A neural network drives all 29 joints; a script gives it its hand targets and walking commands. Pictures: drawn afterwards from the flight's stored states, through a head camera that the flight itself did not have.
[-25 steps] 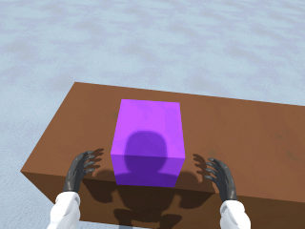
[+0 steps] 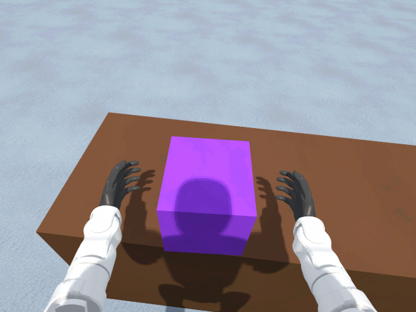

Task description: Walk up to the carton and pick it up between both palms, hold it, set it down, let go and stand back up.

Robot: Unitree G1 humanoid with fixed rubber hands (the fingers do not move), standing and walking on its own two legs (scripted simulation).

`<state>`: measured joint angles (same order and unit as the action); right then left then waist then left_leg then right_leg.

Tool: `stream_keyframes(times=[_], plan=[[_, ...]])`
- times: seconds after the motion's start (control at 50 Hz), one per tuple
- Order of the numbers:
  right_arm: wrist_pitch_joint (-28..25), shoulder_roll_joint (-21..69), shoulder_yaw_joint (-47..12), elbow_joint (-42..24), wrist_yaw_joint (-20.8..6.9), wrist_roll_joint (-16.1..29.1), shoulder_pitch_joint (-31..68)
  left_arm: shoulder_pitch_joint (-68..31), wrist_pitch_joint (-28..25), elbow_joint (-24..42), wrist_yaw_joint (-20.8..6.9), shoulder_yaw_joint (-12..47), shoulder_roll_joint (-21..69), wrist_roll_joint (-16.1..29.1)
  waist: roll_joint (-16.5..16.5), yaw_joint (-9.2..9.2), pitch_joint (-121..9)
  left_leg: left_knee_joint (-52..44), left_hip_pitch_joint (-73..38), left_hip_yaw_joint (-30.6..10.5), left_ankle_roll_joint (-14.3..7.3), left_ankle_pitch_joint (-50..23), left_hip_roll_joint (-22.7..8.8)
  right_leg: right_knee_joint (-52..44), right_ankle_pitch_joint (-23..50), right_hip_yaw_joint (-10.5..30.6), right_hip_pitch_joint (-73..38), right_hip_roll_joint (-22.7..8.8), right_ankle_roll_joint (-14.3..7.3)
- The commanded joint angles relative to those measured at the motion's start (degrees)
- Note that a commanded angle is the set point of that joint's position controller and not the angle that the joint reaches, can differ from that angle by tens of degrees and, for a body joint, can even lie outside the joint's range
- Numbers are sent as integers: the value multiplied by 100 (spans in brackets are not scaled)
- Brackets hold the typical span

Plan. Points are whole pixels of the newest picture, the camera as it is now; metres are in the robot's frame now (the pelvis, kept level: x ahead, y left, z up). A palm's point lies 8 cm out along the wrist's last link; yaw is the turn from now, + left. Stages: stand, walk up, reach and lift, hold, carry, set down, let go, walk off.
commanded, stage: reach and lift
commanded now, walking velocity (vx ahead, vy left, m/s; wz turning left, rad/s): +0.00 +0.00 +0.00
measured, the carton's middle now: (206, 196) +0.41 +0.04 -0.05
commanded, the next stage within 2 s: none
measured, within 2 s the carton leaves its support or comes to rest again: neither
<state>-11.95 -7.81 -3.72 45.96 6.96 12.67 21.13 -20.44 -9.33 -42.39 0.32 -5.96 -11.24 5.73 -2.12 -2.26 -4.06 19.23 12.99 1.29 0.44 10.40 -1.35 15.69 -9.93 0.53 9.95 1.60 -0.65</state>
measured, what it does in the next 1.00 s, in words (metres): stands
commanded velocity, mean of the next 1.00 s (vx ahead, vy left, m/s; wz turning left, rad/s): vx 0.00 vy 0.00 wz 0.00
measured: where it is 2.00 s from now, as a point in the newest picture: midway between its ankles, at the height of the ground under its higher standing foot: outside the picture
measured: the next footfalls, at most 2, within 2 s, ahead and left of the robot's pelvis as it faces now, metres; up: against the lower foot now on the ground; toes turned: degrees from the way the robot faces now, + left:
none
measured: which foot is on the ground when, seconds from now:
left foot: down 0.00-1.00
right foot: down 0.00-1.00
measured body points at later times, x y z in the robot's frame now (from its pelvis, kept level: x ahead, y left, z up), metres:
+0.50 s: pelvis +0.00 +0.00 +0.00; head +0.02 +0.01 +0.45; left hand +0.41 +0.22 +0.08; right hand +0.42 -0.16 +0.08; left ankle -0.01 +0.12 -0.75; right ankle -0.03 -0.11 -0.75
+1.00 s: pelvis -0.01 +0.00 -0.01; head +0.05 +0.02 +0.43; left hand +0.44 +0.23 +0.07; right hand +0.46 -0.17 +0.08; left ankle -0.01 +0.12 -0.75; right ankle -0.03 -0.11 -0.75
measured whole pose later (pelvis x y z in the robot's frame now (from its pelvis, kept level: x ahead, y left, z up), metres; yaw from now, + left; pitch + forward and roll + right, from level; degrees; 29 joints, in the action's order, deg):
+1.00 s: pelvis -0.01 +0.00 -0.01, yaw +0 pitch +21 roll -1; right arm -9.6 -14.7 -7.4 77.2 2.6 21.9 58.7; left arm -57.2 -15.9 -80.9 0.8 1.8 -18.1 18.1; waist -0.9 -0.2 -14.2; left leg 24.3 35.9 0.2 0.2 9.1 -1.2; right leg 21.1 -9.0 -0.2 32.7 1.5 -0.3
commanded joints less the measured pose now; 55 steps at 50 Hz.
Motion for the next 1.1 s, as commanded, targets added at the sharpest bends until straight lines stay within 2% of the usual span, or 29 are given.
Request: stream_keyframes(times=[0.0,0.36,0.58,0.74,0.9,1.08], plan=[[-79,-565,220,-699,43,-18,1883,-1886,-98,736,-1,-153,-506,-23,360,22,-1765,150,-1123,121,339,-1891,219,-101,1239,-97,-58,120,135],[275,-814,293,255,57,106,3800,-3732,-5,-477,-25,-290,-783,28,324,-5,-2802,287,-857,60,249,-2326,235,58,1793,-81,188,122,229],[405,-1115,135,1109,-48,402,5040,-4870,-104,-1484,55,24,-1170,517,291,3,-3450,383,-382,18,205,-2318,193,255,1983,-48,385,69,313],[477,-1335,-61,1807,-186,699,5755,-5558,-222,-2261,107,430,-1383,994,322,101,-3727,518,-50,-51,218,-2272,127,401,1949,-36,663,2,334],[169,-1406,-268,2491,-401,925,5764,-5610,-694,-3110,58,732,-1313,1242,441,200,-3756,791,255,-133,300,-2463,57,597,1850,-10,1190,-42,289],[-467,-1350,-231,2497,-596,838,5786,-5748,-1491,-3466,81,763,-1205,1305,503,113,-4473,1086,590,-118,353,-2638,30,855,1552,-32,2171,-6,244]])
